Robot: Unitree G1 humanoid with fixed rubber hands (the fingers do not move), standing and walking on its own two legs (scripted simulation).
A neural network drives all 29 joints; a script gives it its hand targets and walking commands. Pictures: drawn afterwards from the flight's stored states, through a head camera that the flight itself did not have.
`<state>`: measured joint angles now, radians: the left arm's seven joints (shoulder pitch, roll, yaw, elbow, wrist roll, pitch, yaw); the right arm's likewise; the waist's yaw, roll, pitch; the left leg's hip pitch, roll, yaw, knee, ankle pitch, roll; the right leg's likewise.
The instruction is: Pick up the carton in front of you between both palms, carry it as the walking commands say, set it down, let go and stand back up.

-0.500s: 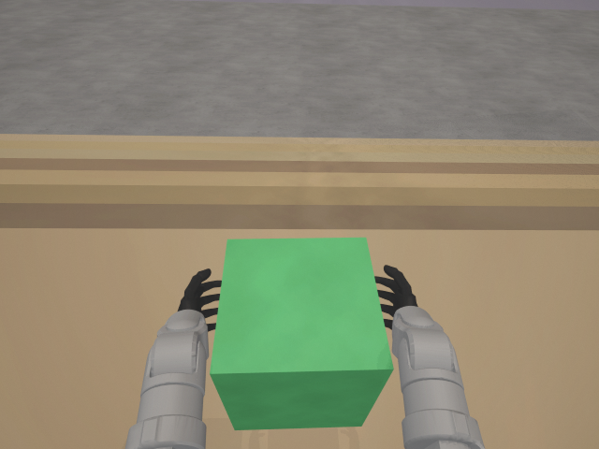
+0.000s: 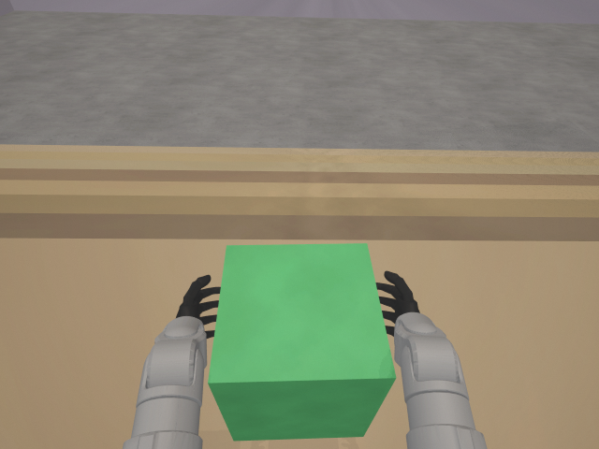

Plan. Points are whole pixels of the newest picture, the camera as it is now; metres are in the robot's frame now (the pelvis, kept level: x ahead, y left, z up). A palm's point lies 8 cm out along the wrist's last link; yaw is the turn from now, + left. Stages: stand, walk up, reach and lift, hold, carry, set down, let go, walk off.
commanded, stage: hold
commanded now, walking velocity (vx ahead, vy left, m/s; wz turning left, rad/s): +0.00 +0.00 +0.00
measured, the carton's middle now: (298, 345) +0.29 +0.00 -0.04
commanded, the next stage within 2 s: carry in 0.96 s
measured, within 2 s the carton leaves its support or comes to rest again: neither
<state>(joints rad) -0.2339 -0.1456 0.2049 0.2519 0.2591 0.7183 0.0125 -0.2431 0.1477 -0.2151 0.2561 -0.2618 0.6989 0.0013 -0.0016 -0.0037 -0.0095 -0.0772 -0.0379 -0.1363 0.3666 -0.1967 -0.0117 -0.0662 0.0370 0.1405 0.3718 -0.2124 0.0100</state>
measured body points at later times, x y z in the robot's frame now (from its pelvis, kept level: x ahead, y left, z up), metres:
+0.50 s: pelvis -0.01 +0.00 +0.00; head -0.06 +0.00 +0.45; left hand +0.29 +0.15 +0.04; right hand +0.29 -0.15 +0.04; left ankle +0.01 +0.13 -0.75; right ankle +0.00 -0.13 -0.75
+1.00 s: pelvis +0.00 +0.00 +0.00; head -0.05 +0.00 +0.44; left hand +0.29 +0.15 +0.04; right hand +0.30 -0.15 +0.04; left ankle +0.01 +0.13 -0.75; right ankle +0.00 -0.13 -0.75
